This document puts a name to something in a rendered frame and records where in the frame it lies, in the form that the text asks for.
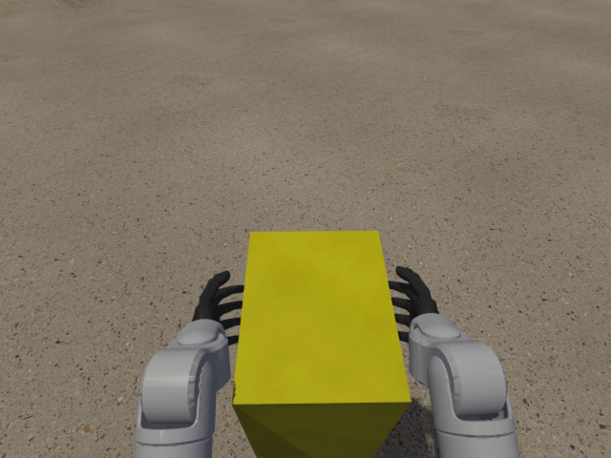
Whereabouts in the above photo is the right robot forearm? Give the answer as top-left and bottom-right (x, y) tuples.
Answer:
(409, 313), (520, 458)

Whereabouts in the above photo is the left robot forearm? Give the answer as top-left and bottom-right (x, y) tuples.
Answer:
(134, 319), (231, 458)

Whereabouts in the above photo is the robot right hand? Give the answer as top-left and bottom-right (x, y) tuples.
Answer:
(388, 266), (439, 343)

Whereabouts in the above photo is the carton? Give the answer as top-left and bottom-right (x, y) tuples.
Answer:
(232, 231), (411, 458)

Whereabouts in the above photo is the robot left hand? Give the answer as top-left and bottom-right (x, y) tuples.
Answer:
(192, 271), (244, 346)

